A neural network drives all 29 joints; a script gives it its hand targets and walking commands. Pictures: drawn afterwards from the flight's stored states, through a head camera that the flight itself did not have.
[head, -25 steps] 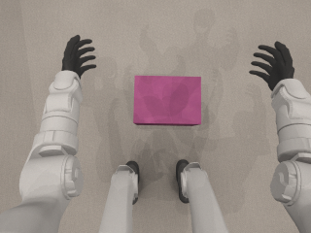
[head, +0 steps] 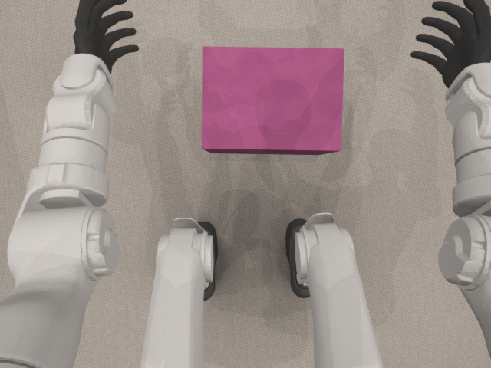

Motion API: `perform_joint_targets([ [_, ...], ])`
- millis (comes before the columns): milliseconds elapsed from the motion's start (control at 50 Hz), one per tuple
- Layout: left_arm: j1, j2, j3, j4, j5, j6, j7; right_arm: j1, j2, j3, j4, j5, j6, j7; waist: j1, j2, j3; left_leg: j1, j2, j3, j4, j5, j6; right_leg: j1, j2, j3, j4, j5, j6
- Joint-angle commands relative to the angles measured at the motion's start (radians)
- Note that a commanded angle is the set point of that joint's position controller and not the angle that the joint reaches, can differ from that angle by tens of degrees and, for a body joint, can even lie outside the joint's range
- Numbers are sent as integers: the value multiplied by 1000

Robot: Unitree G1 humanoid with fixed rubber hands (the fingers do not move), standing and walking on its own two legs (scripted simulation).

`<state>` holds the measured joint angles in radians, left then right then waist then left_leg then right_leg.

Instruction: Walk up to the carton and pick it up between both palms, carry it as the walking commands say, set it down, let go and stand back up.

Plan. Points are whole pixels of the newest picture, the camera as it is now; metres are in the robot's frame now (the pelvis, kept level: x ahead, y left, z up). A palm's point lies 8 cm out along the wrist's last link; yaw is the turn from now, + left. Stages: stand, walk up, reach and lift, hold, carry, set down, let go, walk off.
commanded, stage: reach and lift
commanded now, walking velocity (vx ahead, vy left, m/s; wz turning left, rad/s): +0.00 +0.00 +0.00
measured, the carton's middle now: (268, 108) +0.52 -0.05 -0.41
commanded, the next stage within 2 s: none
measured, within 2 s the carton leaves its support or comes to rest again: neither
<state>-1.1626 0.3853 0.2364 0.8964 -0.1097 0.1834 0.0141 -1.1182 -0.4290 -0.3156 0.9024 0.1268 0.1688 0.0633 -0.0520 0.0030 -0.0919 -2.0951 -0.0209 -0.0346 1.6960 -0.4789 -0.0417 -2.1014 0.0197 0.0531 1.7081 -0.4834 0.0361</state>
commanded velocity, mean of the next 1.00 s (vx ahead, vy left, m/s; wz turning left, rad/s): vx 0.00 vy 0.00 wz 0.00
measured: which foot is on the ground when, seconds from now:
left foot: down 0.00-1.00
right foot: down 0.00-1.00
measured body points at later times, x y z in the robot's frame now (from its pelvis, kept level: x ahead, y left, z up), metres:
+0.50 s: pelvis -0.01 +0.00 -0.10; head +0.34 -0.01 +0.17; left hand +0.54 +0.18 -0.27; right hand +0.50 -0.27 -0.26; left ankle +0.10 +0.13 -0.46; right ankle +0.10 -0.13 -0.46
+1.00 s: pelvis -0.02 +0.00 -0.14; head +0.35 -0.01 +0.11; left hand +0.54 +0.18 -0.33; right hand +0.49 -0.27 -0.33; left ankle +0.10 +0.13 -0.46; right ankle +0.10 -0.13 -0.46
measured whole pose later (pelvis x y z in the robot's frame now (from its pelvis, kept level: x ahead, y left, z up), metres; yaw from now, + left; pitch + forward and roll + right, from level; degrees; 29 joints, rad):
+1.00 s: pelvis -0.02 +0.00 -0.14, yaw -1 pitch +38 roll +0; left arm -1.38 0.43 0.06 1.13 -0.26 0.04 0.08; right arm -1.33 -0.46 -0.13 1.16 0.27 0.01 -0.04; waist -0.05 0.00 0.32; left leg -2.34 -0.01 -0.03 2.23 -0.56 -0.04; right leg -2.35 -0.02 0.03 2.22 -0.55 0.02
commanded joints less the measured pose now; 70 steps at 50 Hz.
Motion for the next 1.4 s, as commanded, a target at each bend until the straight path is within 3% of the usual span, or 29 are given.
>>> perform_joint_targets([
  [0,-230,144,5,-50,-16,-34,2,-187,-159,-11,-36,-15,-32,-5,-39,-52,-943,480,-32,91,-45,156,16,550,6,-107,-80,276,-3],
  [20,-215,120,2,-78,1,-46,-2,-197,-154,6,-68,22,-46,-6,-8,29,-926,476,-30,108,-11,188,3,512,11,-86,-59,299,-5],
  [40,-241,114,-1,-110,2,-50,2,-233,-170,-28,-102,16,-53,-3,-26,6,-991,469,-32,92,-25,225,-2,556,8,-93,-41,353,-6],
  [60,-203,125,-5,24,17,-55,0,-227,-190,-44,-44,-9,-61,-9,-24,53,-868,449,-24,94,18,203,6,423,11,-83,-31,289,2],
  [80,-253,124,-5,-84,7,-57,0,-273,-170,-23,-131,-4,-58,-11,-4,25,-925,487,-29,92,26,207,9,466,5,-81,-30,286,7],
  [100,-243,133,-23,-15,-8,-56,6,-232,-201,-35,-13,-29,-61,-14,-44,4,-885,435,-20,86,35,171,11,438,-2,-106,5,262,6],
  [120,-283,138,8,-163,8,-59,10,-300,-219,-40,-186,-11,-65,-22,-32,-20,-1011,485,-26,97,43,203,3,533,-1,-91,3,309,4],
  [140,-285,176,-9,-51,-5,-59,12,-276,-205,-24,-51,-7,-61,-22,-19,3,-939,467,-24,91,66,177,12,453,-6,-106,39,256,12],
  [180,-279,150,-18,-90,4,-70,21,-270,-201,-17,-79,24,-71,-23,-10,44,-968,489,-24,99,87,189,5,452,-3,-97,59,274,-2],
  [200,-310,174,-12,-103,-16,-69,23,-298,-199,15,-79,33,-73,-26,6,-1,-1004,501,-25,90,114,221,4,466,-11,-106,77,291,6],
  [220,-304,160,-26,-76,-10,-69,28,-276,-207,6,-34,47,-74,-31,-12,59,-987,506,-16,92,133,227,-2,426,-6,-93,95,296,2],
  [260,-309,138,-41,-73,-37,-83,28,-291,-219,-4,-80,34,-95,-36,-47,2,-973,479,-12,79,170,262,-3,404,-16,-105,120,332,7],
  [280,-268,119,-47,-16,-33,-94,26,-283,-195,20,-14,43,-96,-39,-13,20,-873,392,-14,95,178,221,1,380,-17,-80,130,300,4],
  [300,-340,154,-51,-101,-35,-89,26,-319,-192,13,-106,57,-91,-40,-28,24,-978,486,-7,93,180,246,1,459,-18,-76,128,330,2],
  [320,-331,164,-65,37,-40,-90,33,-273,-198,34,102,51,-88,-42,-10,58,-803,373,2,96,195,137,1,322,-35,-94,155,208,-2],
  [340,-362,139,-62,-114,-44,-96,34,-337,-203,18,-67,71,-103,-43,-15,48,-857,431,-10,84,197,189,5,343,-24,-89,143,246,-1],
  [420,-341,132,-88,53,-57,-102,42,-318,-188,47,67,69,-118,-60,-34,38,-842,411,3,96,255,183,-5,336,-31,-83,192,241,-1],
  [440,-382,183,-68,-61,-59,-108,43,-422,-226,46,-70,75,-123,-66,13,34,-928,404,2,97,268,206,-5,427,-40,-69,203,275,-2],
  [460,-341,149,-98,93,-67,-108,43,-332,-220,46,125,51,-126,-70,-48,16,-749,283,12,83,260,141,-5,324,-43,-98,227,242,5],
  [480,-397,172,-73,-46,-74,-111,45,-387,-208,53,-14,76,-131,-70,-19,8,-853,373,1,86,287,206,-1,377,-40,-76,223,283,1],
  [500,-345,158,-101,96,-73,-123,45,-365,-202,79,96,65,-137,-74,-13,1,-802,326,11,79,298,197,1,372,-34,-80,250,284,5],
  [520,-408,168,-99,-4,-89,-126,53,-387,-209,86,44,96,-142,-80,9,23,-880,376,10,85,298,212,-6,422,-42,-68,247,300,2],
  [600,-405,161,-133,96,-119,-133,50,-444,-190,135,85,125,-150,-95,12,9,-756,309,18,82,326,146,-4,412,-46,-56,275,252,-4],
  [620,-436,191,-105,75,-116,-143,48,-457,-196,147,82,126,-157,-92,-4,-43,-680,205,23,73,351,142,2,373,-46,-59,297,259,-7],
  [700,-466,192,-151,83,-118,-163,62,-478,-216,133,116,129,-172,-97,11,32,-732,300,27,59,374,205,-1,346,-53,-50,332,282,-8],
  [720,-463,177,-155,110,-126,-160,63,-454,-227,137,136,134,-178,-102,-27,54,-725,309,31,57,382,205,-12,352,-52,-60,334,290,-8],
  [820,-435,169,-160,90,-160,-174,65,-450,-231,142,101,126,-190,-115,-39,23,-717,270,18,56,416,231,-2,391,-48,-49,361,334,-11],
  [1280,-493,113,-189,187,-144,-178,80,-523,-133,228,197,172,-189,-121,2,28,-620,234,15,52,387,165,5,349,-42,-33,348,261,-18],
  [1380,-519,92,-210,194,-168,-179,90,-513,-133,213,214,149,-198,-146,-45,26,-651,261,3,45,394,153,3,367,-38,-52,342,261,-29],
])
